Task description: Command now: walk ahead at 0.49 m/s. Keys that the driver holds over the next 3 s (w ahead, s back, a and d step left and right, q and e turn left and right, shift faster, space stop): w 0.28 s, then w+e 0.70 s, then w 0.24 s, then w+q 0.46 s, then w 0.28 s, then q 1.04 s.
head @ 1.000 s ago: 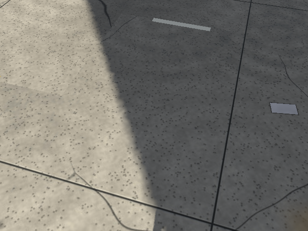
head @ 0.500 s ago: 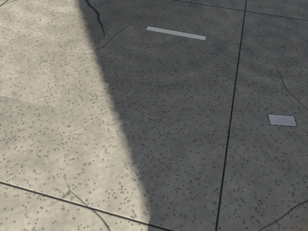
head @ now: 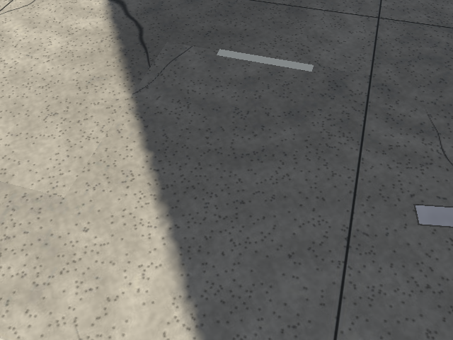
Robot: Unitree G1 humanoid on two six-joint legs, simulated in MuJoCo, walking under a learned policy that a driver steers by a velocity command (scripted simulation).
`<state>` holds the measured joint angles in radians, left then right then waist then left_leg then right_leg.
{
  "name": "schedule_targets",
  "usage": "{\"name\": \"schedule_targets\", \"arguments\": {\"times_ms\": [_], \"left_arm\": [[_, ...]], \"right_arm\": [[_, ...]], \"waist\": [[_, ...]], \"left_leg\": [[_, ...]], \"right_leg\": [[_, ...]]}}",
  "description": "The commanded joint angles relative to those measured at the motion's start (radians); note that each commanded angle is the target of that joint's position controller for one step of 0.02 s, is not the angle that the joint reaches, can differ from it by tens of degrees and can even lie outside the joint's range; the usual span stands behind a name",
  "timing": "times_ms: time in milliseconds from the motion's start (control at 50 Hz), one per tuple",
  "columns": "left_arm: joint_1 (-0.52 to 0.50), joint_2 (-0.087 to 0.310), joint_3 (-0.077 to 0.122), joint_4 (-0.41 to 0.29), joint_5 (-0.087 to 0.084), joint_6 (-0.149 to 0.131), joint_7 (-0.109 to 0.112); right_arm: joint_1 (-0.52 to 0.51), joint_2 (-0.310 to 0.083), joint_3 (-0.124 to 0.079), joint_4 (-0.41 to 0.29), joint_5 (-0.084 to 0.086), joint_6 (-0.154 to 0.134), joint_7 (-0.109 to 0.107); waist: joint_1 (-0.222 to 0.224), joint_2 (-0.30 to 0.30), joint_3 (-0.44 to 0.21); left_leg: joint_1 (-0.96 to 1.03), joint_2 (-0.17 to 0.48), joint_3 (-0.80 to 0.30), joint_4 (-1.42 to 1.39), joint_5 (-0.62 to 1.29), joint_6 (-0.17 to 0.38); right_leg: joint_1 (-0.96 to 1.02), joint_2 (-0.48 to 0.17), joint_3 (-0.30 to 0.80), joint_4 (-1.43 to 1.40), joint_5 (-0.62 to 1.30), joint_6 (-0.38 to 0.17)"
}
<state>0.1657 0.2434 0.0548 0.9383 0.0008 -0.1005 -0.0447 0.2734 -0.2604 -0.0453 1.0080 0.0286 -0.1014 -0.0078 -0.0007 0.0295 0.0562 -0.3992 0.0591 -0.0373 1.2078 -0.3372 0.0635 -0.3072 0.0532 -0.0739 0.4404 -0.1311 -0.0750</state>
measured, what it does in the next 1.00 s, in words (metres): walks ahead, turning right: left foot, then right foot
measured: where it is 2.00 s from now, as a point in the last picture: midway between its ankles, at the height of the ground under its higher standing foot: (290, 168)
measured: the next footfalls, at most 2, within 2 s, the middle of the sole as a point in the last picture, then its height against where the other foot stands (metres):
left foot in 0.42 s outside the picture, level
right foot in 0.96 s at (286, 283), level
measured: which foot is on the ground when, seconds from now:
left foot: up 0.00-0.40, down 0.42-0.98, up 1.00-1.00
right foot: down 0.00-0.44, up 0.46-0.94, down 0.96-1.00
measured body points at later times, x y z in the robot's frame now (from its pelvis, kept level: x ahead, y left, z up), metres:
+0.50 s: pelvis +0.28 +0.06 -0.01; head +0.32 +0.07 +0.44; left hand +0.28 +0.33 -0.15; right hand +0.44 -0.20 -0.11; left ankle +0.37 +0.16 -0.74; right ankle +0.12 -0.07 -0.66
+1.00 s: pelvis +0.54 -0.02 -0.02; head +0.57 -0.04 +0.42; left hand +0.81 +0.16 -0.11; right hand +0.46 -0.29 -0.16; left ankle +0.39 +0.17 -0.69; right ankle +0.61 -0.12 -0.74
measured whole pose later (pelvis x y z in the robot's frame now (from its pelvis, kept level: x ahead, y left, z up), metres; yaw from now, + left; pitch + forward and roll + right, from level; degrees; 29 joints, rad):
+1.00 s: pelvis +0.54 -0.02 -0.02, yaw -21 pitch +1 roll +1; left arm 0.06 0.26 0.09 0.75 -0.03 -0.04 -0.05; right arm 0.29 -0.28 -0.08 0.95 0.01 -0.05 -0.02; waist -0.03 -0.01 0.06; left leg -0.06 0.11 0.20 0.83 -0.49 -0.04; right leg -0.51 0.01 -0.07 0.66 -0.16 -0.12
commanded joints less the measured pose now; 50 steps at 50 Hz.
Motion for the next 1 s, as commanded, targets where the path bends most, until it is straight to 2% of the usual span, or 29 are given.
{"name": "schedule_targets", "arguments": {"times_ms": [20,80,120,200,300,340,360,380,400,420,440,460,480,500,520,540,560,600,660,740,800,840,860,900,920,940,960,980,1000], "left_arm": [[-0.011,0.082,0.009,-0.035,0.005,-0.023,-0.002],[0.052,0.131,0.018,-0.012,0.005,-0.023,0.022],[0.097,0.142,0.02,-0.001,0.004,-0.016,0.037],[0.168,0.15,0.019,0.017,-0.008,-0.006,0.05],[0.263,0.155,0.024,0.059,-0.016,0.016,0.053],[0.262,0.166,0.031,0.061,-0.021,0.027,0.056],[0.249,0.177,0.035,0.056,-0.022,0.032,0.058],[0.223,0.189,0.039,0.047,-0.022,0.036,0.058],[0.204,0.174,0.032,0.038,-0.019,0.039,0.056],[0.194,0.132,0.014,0.009,-0.005,0.037,0.055],[0.313,0.001,-0.019,-0.005,-0.009,0.02,0.05],[0.295,0.068,-0.006,0.009,-0.032,0.003,0.049],[0.221,0.142,0.017,-0.014,-0.056,-0.004,0.05],[0.169,0.143,0.019,-0.026,-0.055,-0.003,0.055],[0.141,0.131,0.025,-0.031,-0.045,0.003,0.061],[0.156,0.116,0.033,-0.026,-0.04,0.018,0.063],[0.173,0.09,0.032,-0.025,-0.04,0.033,0.06],[0.163,0.061,0.032,-0.042,-0.039,0.056,0.057],[0.096,0.064,0.038,-0.081,-0.028,0.066,0.054],[-0.026,0.047,0.028,-0.128,-0.022,0.056,0.029],[-0.133,0.036,0.017,-0.177,-0.02,0.054,0.009],[-0.178,0.039,0.015,-0.21,-0.023,0.056,-0.004],[-0.187,0.045,0.017,-0.225,-0.024,0.057,-0.011],[-0.156,0.077,0.031,-0.24,-0.026,0.061,-0.018],[-0.094,0.103,0.046,-0.234,-0.028,0.063,-0.018],[0.031,0.145,0.07,-0.207,-0.033,0.064,-0.015],[0.199,0.214,0.108,-0.162,-0.033,0.068,0.002],[0.254,0.32,0.13,-0.143,-0.034,0.075,0.023],[0.241,0.332,0.116,-0.184,-0.018,0.055,0.015]], "right_arm": [[0.08,-0.054,-0.021,-0.034,-0.005,0.013,-0.008],[-0.038,-0.071,-0.028,-0.082,-0.018,0.027,-0.014],[-0.11,-0.073,-0.031,-0.108,-0.025,0.024,-0.012],[-0.242,-0.048,-0.022,-0.145,-0.021,0.011,0.002],[-0.38,-0.047,-0.009,-0.202,-0.009,0.0,0.03],[-0.377,-0.069,-0.013,-0.218,-0.006,-0.01,0.04],[-0.345,-0.088,-0.02,-0.214,-0.005,-0.015,0.042],[-0.278,-0.113,-0.031,-0.2,-0.006,-0.02,0.041],[-0.13,-0.156,-0.055,-0.156,-0.006,-0.024,0.035],[0.067,-0.226,-0.078,-0.115,-0.024,-0.025,0.024],[0.168,-0.312,-0.1,-0.089,-0.038,-0.014,0.021],[0.163,-0.218,-0.072,-0.093,-0.034,-0.013,0.022],[0.076,-0.157,-0.053,-0.108,-0.028,-0.014,0.02],[-0.002,-0.12,-0.041,-0.124,-0.029,-0.016,0.019],[-0.062,-0.092,-0.034,-0.126,-0.033,-0.018,0.022],[-0.096,-0.067,-0.026,-0.125,-0.04,-0.023,0.023],[-0.11,-0.063,-0.027,-0.12,-0.044,-0.024,0.024],[-0.105,-0.08,-0.034,-0.109,-0.044,-0.029,0.018],[-0.079,-0.109,-0.045,-0.096,-0.049,-0.028,0.002],[-0.05,-0.138,-0.051,-0.095,-0.043,-0.016,-0.015],[0.01,-0.157,-0.059,-0.083,-0.031,0.0,-0.02],[0.037,-0.167,-0.065,-0.077,-0.022,0.015,-0.02],[0.039,-0.174,-0.068,-0.078,-0.018,0.023,-0.019],[0.015,-0.203,-0.076,-0.091,-0.011,0.036,-0.022],[0.003,-0.217,-0.08,-0.098,-0.008,0.044,-0.024],[-0.016,-0.225,-0.081,-0.106,-0.004,0.053,-0.025],[-0.019,-0.214,-0.075,-0.116,-0.007,0.052,-0.026],[0.016,-0.091,-0.041,-0.154,-0.049,0.038,-0.021],[0.046,-0.056,-0.018,-0.195,-0.027,-0.009,-0.006]], "waist": [[-0.033,-0.09,-0.064],[-0.017,-0.072,-0.006],[0.004,-0.064,0.005],[0.047,-0.073,0.014],[0.089,-0.071,0.047],[0.064,-0.086,0.041],[0.041,-0.101,0.023],[-0.003,-0.117,-0.016],[-0.076,-0.107,-0.108],[-0.149,-0.054,-0.268],[-0.103,0.2,-0.415],[-0.121,0.209,-0.449],[-0.107,0.153,-0.292],[-0.081,0.091,-0.202],[-0.054,0.059,-0.132],[-0.02,0.076,-0.099],[-0.001,0.088,-0.081],[0.015,0.066,-0.05],[0.012,0.03,-0.019],[-0.022,0.012,0.009],[-0.062,-0.006,0.043],[-0.07,0.0,0.053],[-0.064,0.008,0.05],[-0.023,0.043,0.003],[0.019,0.062,-0.043],[0.093,0.059,-0.11],[0.173,0.017,-0.197],[0.116,-0.219,-0.249],[0.069,-0.261,-0.42]], "left_leg": [[-0.119,0.1,-0.047,-0.037,0.065,0.0],[-0.236,0.117,-0.034,-0.18,0.173,-0.038],[-0.301,0.113,-0.03,-0.295,0.282,-0.058],[-0.266,0.069,0.016,-0.527,0.451,-0.068],[-0.28,0.037,0.025,-0.667,0.398,-0.054],[-0.245,0.024,0.014,-0.714,0.327,-0.036],[-0.187,0.009,0.019,-0.728,0.291,-0.027],[-0.077,-0.017,0.039,-0.744,0.264,-0.014],[0.13,-0.039,0.058,-0.76,0.271,0.012],[0.448,0.089,-0.064,-0.706,0.28,0.069],[0.818,0.345,-0.495,-0.779,0.115,0.205],[0.802,0.371,-0.664,-0.889,0.015,0.216],[0.677,0.343,-0.508,-0.905,0.004,0.166],[0.533,0.307,-0.373,-0.932,0.052,0.134],[0.404,0.27,-0.277,-0.976,0.107,0.116],[0.321,0.234,-0.189,-1.011,0.152,0.099],[0.268,0.22,-0.134,-1.038,0.181,0.095],[0.228,0.214,-0.045,-1.071,0.264,0.109],[0.249,0.212,0.045,-1.093,0.337,0.118],[0.289,0.193,0.16,-1.104,0.375,0.098],[0.383,0.219,0.203,-1.085,0.404,0.094],[0.46,0.24,0.224,-1.044,0.461,0.085],[0.49,0.249,0.235,-1.014,0.524,0.078],[0.519,0.252,0.266,-0.901,0.831,0.056],[0.519,0.247,0.277,-0.792,0.988,0.045],[0.483,0.223,0.295,-0.617,1.057,0.025],[0.321,0.183,0.306,-0.363,0.909,-0.02],[-0.045,0.065,0.293,-0.016,0.139,-0.071],[-0.301,-0.099,0.045,0.208,-0.293,-0.09]], "right_leg": [[0.087,-0.271,0.316,-0.317,-0.033,-0.161],[0.083,-0.271,0.272,-0.366,-0.021,-0.175],[0.129,-0.268,0.248,-0.372,0.012,-0.167],[0.17,-0.232,0.161,-0.363,0.066,-0.129],[0.316,-0.282,0.16,-0.297,0.112,-0.125],[0.362,-0.31,0.193,-0.243,0.168,-0.114],[0.369,-0.317,0.207,-0.209,0.224,-0.106],[0.36,-0.307,0.205,-0.138,0.354,-0.094],[0.317,-0.254,0.173,0.023,0.466,-0.068],[0.137,-0.19,0.13,0.299,0.323,-0.032],[-0.269,-0.016,0.061,0.672,-0.186,0.047],[-0.371,-0.027,0.202,0.831,-0.445,0.041],[-0.447,-0.08,0.208,0.884,-0.386,0.028],[-0.433,-0.135,0.181,0.864,-0.295,0.023],[-0.394,-0.165,0.175,0.808,-0.226,0.024],[-0.337,-0.193,0.184,0.766,-0.179,0.022],[-0.297,-0.202,0.181,0.748,-0.154,0.023],[-0.311,-0.211,0.174,0.721,-0.113,0.03],[-0.39,-0.21,0.187,0.609,0.012,0.047],[-0.38,-0.192,0.12,0.382,0.172,0.051],[-0.409,-0.181,0.071,0.277,0.171,0.036],[-0.427,-0.169,0.045,0.235,0.115,0.019],[-0.417,-0.158,0.029,0.221,0.074,0.007],[-0.31,-0.1,-0.026,0.21,-0.022,-0.028],[-0.214,-0.059,-0.054,0.213,-0.071,-0.05],[-0.046,-0.013,-0.072,0.168,-0.058,-0.08],[0.238,0.0,-0.016,0.107,-0.004,-0.123],[0.515,-0.232,0.385,0.079,-0.002,-0.216],[0.711,-0.414,0.923,-0.107,-0.157,-0.391]]}}
Over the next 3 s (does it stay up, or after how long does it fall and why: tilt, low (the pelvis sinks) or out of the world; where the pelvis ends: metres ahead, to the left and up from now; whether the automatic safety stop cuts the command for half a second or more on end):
stays up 1.27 -0.22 0.00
